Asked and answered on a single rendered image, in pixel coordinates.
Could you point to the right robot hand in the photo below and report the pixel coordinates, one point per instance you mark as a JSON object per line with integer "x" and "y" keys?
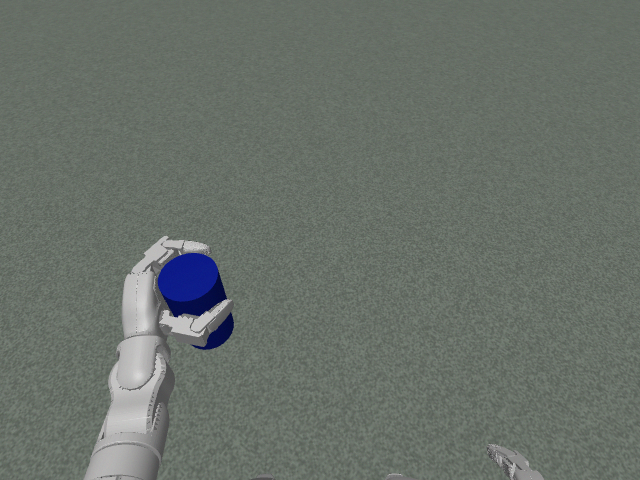
{"x": 515, "y": 466}

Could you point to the can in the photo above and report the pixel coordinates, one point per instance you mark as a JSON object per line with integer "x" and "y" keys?
{"x": 191, "y": 284}

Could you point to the left robot arm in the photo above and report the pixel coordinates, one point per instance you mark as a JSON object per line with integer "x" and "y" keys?
{"x": 131, "y": 442}

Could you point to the left robot hand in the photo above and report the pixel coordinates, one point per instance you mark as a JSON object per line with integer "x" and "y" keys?
{"x": 144, "y": 309}

